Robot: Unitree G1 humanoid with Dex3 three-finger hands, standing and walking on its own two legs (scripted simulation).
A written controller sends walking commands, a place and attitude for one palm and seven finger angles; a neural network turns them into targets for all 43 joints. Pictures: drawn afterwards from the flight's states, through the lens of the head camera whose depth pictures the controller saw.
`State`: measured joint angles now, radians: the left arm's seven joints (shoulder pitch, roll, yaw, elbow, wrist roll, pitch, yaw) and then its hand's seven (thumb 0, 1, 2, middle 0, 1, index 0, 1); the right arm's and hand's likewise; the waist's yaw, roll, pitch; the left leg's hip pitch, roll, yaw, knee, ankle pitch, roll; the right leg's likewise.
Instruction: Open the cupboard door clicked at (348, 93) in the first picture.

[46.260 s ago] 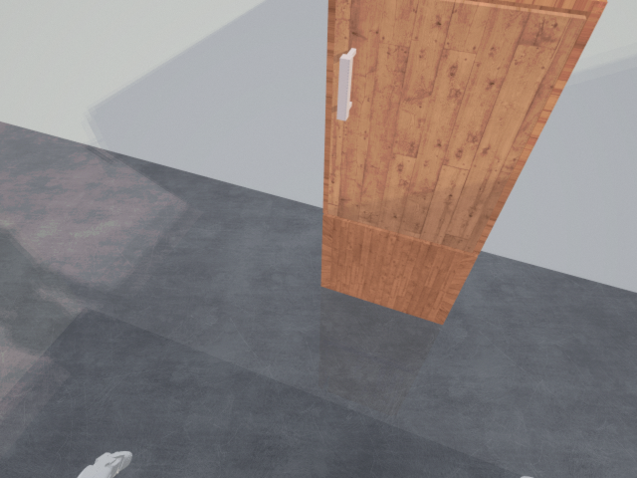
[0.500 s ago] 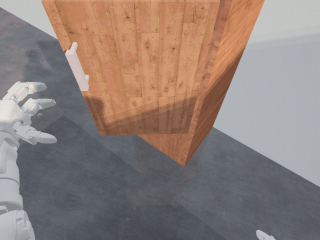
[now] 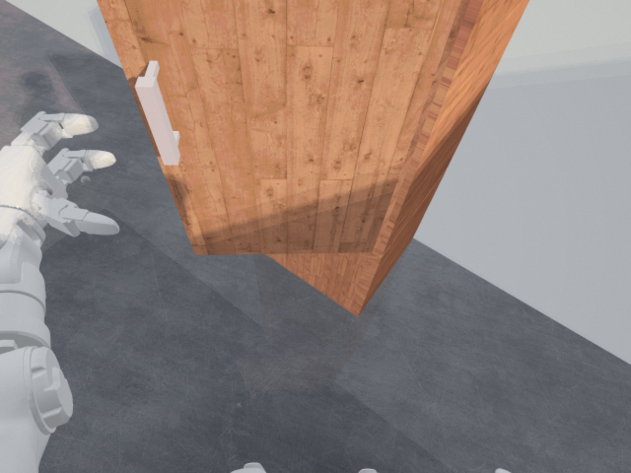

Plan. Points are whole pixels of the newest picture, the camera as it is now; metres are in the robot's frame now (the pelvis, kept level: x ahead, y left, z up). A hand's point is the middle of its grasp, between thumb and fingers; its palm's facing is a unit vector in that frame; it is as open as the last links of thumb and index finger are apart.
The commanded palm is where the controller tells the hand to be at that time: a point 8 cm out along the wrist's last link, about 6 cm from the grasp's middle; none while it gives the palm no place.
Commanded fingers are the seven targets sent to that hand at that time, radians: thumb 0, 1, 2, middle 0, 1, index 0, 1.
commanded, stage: move the hooked fingers beside the handle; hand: left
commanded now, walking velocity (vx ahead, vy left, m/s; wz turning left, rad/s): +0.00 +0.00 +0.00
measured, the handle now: (162, 115) +0.56 +0.22 +0.10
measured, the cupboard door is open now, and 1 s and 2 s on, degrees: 39 39 39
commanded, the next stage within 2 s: slide the fingers in behind the handle in 1.56 s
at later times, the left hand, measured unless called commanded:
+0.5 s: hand (118, 129) +0.51 +0.26 +0.12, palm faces +0.05 -1.00 +0.00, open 14.0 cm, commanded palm +0.50 +0.31 +0.10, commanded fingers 0.00 -0.50 0.30 -0.30 -1.20 -0.30 -1.20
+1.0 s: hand (107, 137) +0.50 +0.27 +0.12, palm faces +0.05 -1.00 +0.00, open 14.0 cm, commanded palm +0.48 +0.31 +0.10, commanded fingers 0.00 -0.50 0.30 -0.30 -1.20 -0.30 -1.20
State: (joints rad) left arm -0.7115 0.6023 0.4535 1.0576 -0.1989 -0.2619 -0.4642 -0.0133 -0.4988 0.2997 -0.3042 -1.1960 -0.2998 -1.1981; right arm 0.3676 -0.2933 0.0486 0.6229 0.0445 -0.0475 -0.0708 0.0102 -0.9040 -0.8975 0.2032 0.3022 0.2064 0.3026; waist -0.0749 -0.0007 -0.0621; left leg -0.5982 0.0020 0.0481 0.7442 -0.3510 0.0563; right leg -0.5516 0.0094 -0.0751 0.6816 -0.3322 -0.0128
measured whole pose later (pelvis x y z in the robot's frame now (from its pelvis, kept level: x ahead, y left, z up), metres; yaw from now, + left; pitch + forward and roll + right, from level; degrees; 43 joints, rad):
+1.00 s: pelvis +0.02 -0.01 -0.01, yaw -1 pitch +17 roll -3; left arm -0.89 0.72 0.50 1.19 -0.14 -0.28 -0.46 -0.01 -0.50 0.30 -0.30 -1.20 -0.30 -1.20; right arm 0.40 -0.30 0.05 0.59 0.03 0.09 -0.05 0.01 -0.91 -0.90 0.20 0.30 0.21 0.30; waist -0.14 0.01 -0.09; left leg -0.72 0.04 0.04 0.81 -0.39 0.04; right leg -0.66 0.04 -0.08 0.70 -0.35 -0.02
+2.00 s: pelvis +0.00 +0.00 -0.01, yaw -1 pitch +18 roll -3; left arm -0.96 0.67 0.45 1.24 -0.12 -0.29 -0.37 -0.01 -0.50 0.30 -0.30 -1.20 -0.30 -1.20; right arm 0.41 -0.29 0.06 0.61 0.01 0.06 -0.04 0.01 -0.90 -0.90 0.20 0.30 0.21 0.30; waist -0.16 0.01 -0.08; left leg -0.76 0.03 0.04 0.84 -0.39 0.05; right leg -0.70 0.03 -0.08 0.75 -0.35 -0.01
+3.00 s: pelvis +0.01 -0.02 -0.01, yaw -1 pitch +16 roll -2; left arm -0.90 0.54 0.41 1.17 -0.12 -0.30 -0.24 -0.01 -0.50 0.30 -0.28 -1.20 -0.29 -1.20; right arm 0.43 -0.28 0.04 0.63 0.02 0.06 -0.01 0.01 -0.91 -0.90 0.20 0.30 0.21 0.30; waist -0.15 0.02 -0.09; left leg -0.71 0.03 0.04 0.81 -0.39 0.03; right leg -0.66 0.04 -0.07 0.74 -0.36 -0.03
